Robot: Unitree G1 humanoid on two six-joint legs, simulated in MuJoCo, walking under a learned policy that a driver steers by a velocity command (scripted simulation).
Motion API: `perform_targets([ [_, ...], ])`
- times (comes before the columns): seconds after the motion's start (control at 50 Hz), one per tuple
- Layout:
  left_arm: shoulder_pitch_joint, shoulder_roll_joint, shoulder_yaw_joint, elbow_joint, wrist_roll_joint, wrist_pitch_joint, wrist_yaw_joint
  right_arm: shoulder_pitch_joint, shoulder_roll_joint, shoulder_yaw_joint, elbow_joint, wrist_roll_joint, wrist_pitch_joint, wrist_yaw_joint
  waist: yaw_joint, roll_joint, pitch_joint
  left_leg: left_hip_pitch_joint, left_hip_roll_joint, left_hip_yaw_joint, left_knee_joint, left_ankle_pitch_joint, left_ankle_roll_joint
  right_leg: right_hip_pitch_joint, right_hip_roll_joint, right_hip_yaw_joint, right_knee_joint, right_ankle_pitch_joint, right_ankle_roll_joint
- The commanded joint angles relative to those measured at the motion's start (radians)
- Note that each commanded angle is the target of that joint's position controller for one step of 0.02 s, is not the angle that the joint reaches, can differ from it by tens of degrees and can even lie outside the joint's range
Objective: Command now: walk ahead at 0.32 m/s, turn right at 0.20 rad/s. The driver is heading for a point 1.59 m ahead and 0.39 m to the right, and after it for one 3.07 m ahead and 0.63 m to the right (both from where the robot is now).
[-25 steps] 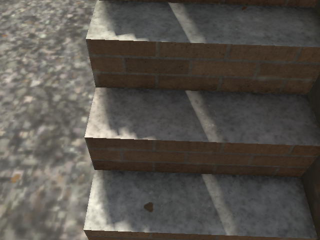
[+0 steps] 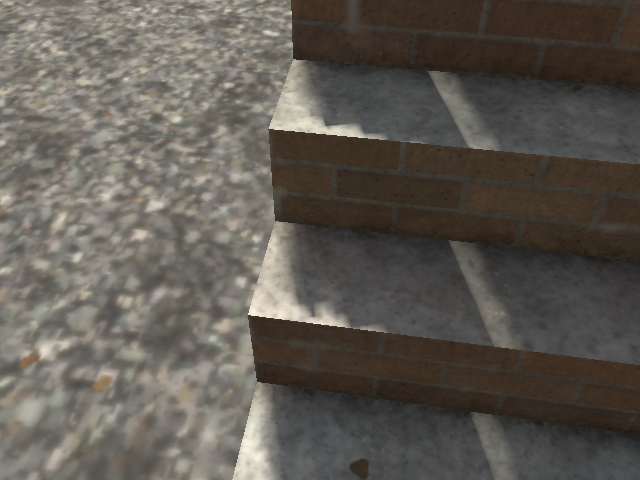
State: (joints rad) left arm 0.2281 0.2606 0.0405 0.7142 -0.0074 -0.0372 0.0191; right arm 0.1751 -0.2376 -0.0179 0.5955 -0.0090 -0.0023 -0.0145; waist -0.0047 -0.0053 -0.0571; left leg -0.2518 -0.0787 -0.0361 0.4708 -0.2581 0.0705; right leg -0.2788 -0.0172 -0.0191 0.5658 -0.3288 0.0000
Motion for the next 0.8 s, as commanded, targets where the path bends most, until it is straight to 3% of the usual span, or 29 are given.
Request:
perform_targets([
  [0.02,-0.023,0.071,0.010,-0.063,0.003,-0.044,-0.003,-0.051,-0.138,-0.042,-0.064,0.008,-0.030,-0.002,-0.001,0.068,0.043,-0.014,0.233,-0.241,-0.154,-0.162,0.106,0.076,-0.016,0.024,-0.143,0.061,-0.070],
  [0.04,0.025,0.088,0.010,-0.056,0.002,-0.048,-0.002,-0.097,-0.099,-0.029,-0.083,-0.001,-0.045,0.001,0.017,0.019,0.015,-0.056,0.181,-0.168,-0.041,-0.078,0.067,0.151,-0.080,0.114,-0.160,0.128,-0.102],
  [0.06,0.050,0.162,0.037,-0.034,-0.004,-0.048,-0.006,-0.100,-0.064,-0.023,-0.113,-0.012,-0.064,0.005,-0.008,-0.198,0.006,-0.133,0.044,0.004,0.102,-0.055,-0.002,0.184,-0.148,0.290,-0.210,0.094,-0.170],
  [0.08,0.043,0.163,0.042,-0.059,-0.004,-0.046,-0.011,-0.119,-0.097,-0.029,-0.115,-0.018,-0.081,0.003,0.019,-0.249,0.048,-0.244,0.030,0.040,0.186,-0.090,-0.051,0.228,-0.242,0.460,-0.298,0.100,-0.246],
  [0.1,0.067,0.139,0.035,-0.058,0.007,-0.045,-0.009,-0.165,-0.125,-0.038,-0.127,-0.001,-0.092,0.005,0.049,-0.250,0.066,-0.348,0.040,0.018,0.260,-0.198,-0.070,0.296,-0.287,0.531,-0.328,0.195,-0.281],
  [0.12,0.099,0.143,0.038,-0.052,0.014,-0.046,-0.007,-0.186,-0.136,-0.044,-0.132,0.010,-0.094,0.008,0.064,-0.203,0.063,-0.422,0.043,0.004,0.344,-0.294,-0.084,0.361,-0.296,0.543,-0.328,0.286,-0.294],
  [0.14,0.111,0.156,0.045,-0.044,0.007,-0.044,-0.004,-0.187,-0.133,-0.044,-0.136,0.016,-0.092,0.012,0.063,-0.135,0.053,-0.474,0.056,-0.006,0.382,-0.302,-0.093,0.412,-0.289,0.526,-0.313,0.349,-0.291],
  [0.18,0.062,0.171,0.054,-0.052,-0.002,-0.031,0.012,-0.188,-0.106,-0.038,-0.129,0.015,-0.094,0.018,0.040,-0.078,0.043,-0.424,0.067,0.001,0.323,-0.228,-0.103,0.375,-0.227,0.414,-0.291,0.447,-0.242],
  [0.24,-0.033,0.177,0.063,-0.091,-0.010,-0.011,0.032,-0.187,-0.057,-0.025,-0.115,0.007,-0.099,0.021,0.016,-0.116,0.016,-0.213,0.018,0.055,0.214,-0.065,-0.120,0.202,-0.140,0.294,-0.258,0.588,-0.197],
  [0.3,-0.067,0.163,0.065,-0.125,-0.027,-0.009,0.034,-0.167,-0.089,-0.042,-0.112,0.021,-0.093,0.013,-0.004,-0.146,-0.026,-0.069,0.016,0.040,0.058,0.099,-0.103,0.144,-0.129,0.314,-0.201,0.571,-0.156],
  [0.34,-0.086,0.115,0.051,-0.152,-0.028,-0.016,0.026,-0.110,-0.117,-0.060,-0.102,0.010,-0.093,0.003,-0.042,-0.105,-0.078,0.134,0.042,0.043,-0.084,0.244,-0.075,0.076,-0.086,0.316,-0.110,0.517,-0.102],
  [0.36,-0.093,0.068,0.037,-0.158,-0.024,-0.021,0.021,0.026,-0.139,-0.072,-0.075,-0.008,-0.088,-0.005,-0.092,-0.077,-0.144,0.354,0.103,-0.007,-0.055,0.231,-0.062,-0.063,-0.029,0.274,0.052,0.394,-0.063],
  [0.38,-0.061,-0.027,0.004,-0.203,-0.011,-0.027,0.016,0.119,-0.251,-0.096,-0.073,-0.027,-0.078,-0.010,-0.082,0.223,-0.178,0.511,0.383,-0.365,-0.152,0.218,0.051,-0.321,0.099,0.195,0.321,-0.152,-0.001],
  [0.4,0.013,0.068,0.030,-0.191,-0.034,-0.021,0.013,0.121,-0.239,-0.103,-0.063,-0.038,-0.074,-0.004,-0.041,0.285,-0.147,0.420,0.510,-0.591,-0.214,-0.075,0.169,-0.441,0.031,0.177,0.545,-0.300,0.026],
  [0.42,0.001,0.137,0.051,-0.169,-0.039,-0.011,0.013,0.098,-0.167,-0.087,-0.072,-0.024,-0.071,-0.004,-0.044,0.177,-0.044,0.345,0.467,-0.521,-0.227,-0.264,0.171,-0.502,-0.031,0.162,0.665,-0.230,0.035],
  [0.46,-0.042,0.137,0.061,-0.166,-0.013,-0.001,0.009,0.044,-0.125,-0.075,-0.072,-0.025,-0.069,-0.008,-0.023,0.111,0.043,0.216,0.385,-0.346,-0.244,-0.177,0.136,-0.524,-0.050,0.128,0.776,-0.125,0.055],
  [0.48,-0.042,0.106,0.055,-0.162,-0.017,-0.001,0.002,0.029,-0.110,-0.066,-0.066,-0.038,-0.068,-0.007,-0.015,0.108,0.060,0.159,0.363,-0.284,-0.240,-0.088,0.138,-0.508,-0.050,0.108,0.852,-0.101,0.069],
  [0.54,-0.040,0.044,0.037,-0.152,-0.010,0.007,-0.003,0.024,-0.126,-0.069,-0.036,-0.040,-0.073,-0.012,-0.001,0.097,0.061,0.083,0.339,-0.124,-0.233,0.113,0.150,-0.492,-0.043,0.055,0.951,0.001,0.086],
  [0.64,-0.147,0.035,0.023,-0.207,-0.008,0.020,0.005,0.061,-0.152,-0.081,-0.007,-0.010,-0.074,-0.026,-0.023,0.066,0.055,0.176,0.381,-0.021,-0.217,0.273,0.154,-0.582,-0.087,0.066,0.830,0.051,0.115],
  [0.66,-0.179,0.034,0.016,-0.220,0.000,0.020,0.002,0.053,-0.157,-0.080,-0.009,-0.016,-0.075,-0.029,-0.035,0.071,0.054,0.180,0.378,0.008,-0.214,0.294,0.149,-0.554,-0.096,0.053,0.751,0.067,0.114],
  [0.7,-0.147,0.007,-0.003,-0.204,0.001,0.036,-0.004,-0.003,-0.174,-0.076,-0.018,-0.017,-0.068,-0.022,-0.017,0.113,0.025,0.112,0.361,0.081,-0.234,0.334,0.140,-0.373,-0.083,-0.010,0.654,0.057,0.095],
  [0.74,-0.181,0.034,0.003,-0.220,0.004,0.042,-0.007,-0.029,-0.195,-0.075,-0.017,-0.007,-0.073,-0.007,-0.010,0.111,0.030,0.061,0.336,0.152,-0.184,0.568,0.110,-0.183,-0.043,-0.065,0.420,0.086,0.060],
  [0.76,-0.165,0.052,0.012,-0.226,0.017,0.042,-0.006,-0.024,-0.217,-0.079,-0.007,0.000,-0.071,-0.003,0.001,0.134,-0.004,0.126,0.341,0.156,-0.114,0.791,0.098,-0.144,-0.014,-0.082,0.345,0.083,0.042],
  [0.78,-0.130,0.068,0.024,-0.224,0.024,0.043,-0.005,-0.008,-0.234,-0.079,0.011,0.010,-0.068,0.002,0.022,0.144,-0.047,0.190,0.344,0.162,-0.013,1.003,0.088,-0.096,0.011,-0.095,0.265,0.045,0.009],
  [0.8,-0.017,0.082,0.037,-0.202,0.034,0.046,-0.004,-0.022,-0.217,-0.073,0.020,0.028,-0.064,0.001,0.080,0.141,-0.111,0.244,0.339,0.163,0.129,1.066,0.075,-0.020,0.029,-0.107,0.124,0.063,-0.030],
])
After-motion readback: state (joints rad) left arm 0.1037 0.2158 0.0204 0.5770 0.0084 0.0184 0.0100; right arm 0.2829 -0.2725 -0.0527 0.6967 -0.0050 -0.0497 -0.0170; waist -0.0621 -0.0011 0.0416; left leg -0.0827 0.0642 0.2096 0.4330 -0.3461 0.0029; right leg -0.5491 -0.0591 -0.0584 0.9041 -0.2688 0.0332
